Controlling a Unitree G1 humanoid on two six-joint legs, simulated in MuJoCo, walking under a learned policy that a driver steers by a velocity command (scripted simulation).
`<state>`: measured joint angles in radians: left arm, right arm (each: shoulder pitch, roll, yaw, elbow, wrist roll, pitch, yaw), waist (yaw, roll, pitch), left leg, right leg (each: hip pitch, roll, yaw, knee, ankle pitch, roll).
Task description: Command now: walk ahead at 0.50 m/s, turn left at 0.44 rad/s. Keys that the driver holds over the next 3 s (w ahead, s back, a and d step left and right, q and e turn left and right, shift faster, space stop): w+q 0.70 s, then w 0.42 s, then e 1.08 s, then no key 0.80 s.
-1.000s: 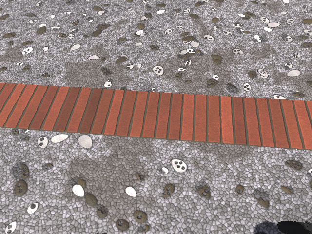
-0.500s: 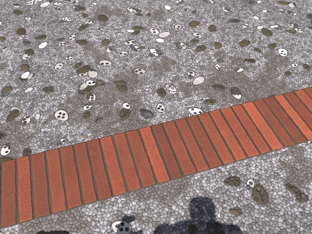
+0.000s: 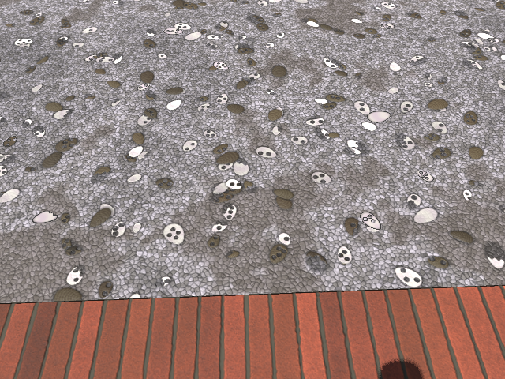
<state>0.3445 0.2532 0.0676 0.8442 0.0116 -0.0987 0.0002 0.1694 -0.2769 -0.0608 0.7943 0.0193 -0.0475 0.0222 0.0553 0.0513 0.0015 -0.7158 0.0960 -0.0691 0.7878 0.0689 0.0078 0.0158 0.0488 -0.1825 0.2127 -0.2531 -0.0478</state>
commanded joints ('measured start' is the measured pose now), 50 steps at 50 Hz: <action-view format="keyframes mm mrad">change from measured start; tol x32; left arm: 1 -8 157 36 -41 -10 -2 13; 28 -385 120 9 -250 -15 -21 -21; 50 -26 204 37 -36 -33 7 -11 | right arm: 1 -123 -19 7 -108 -2 -13 21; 35 323 -107 -23 -170 23 8 -43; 50 -113 -38 4 -247 -1 -16 -6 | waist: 1 19 -77 95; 11 -148 144 -424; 32 -15 81 -78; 34 -13 -360 -315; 50 28 -122 21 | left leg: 1 -29 2 46 -98 29 19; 8 352 -161 202 -182 -234 143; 11 1158 267 -798 -434 -263 479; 19 479 47 -230 -551 76 309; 31 546 23 -366 -352 -181 179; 36 -99 -109 -113 536 -557 12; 50 119 -14 50 -145 -88 -3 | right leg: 1 -10 -305 48 -69 392 -112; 8 65 -309 -37 422 1072 -44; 11 -743 14 237 1251 -362 70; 25 -530 -68 225 406 340 113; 32 -251 -74 263 237 200 7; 35 271 -473 989 92 -345 -215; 50 -127 -251 261 -46 271 -154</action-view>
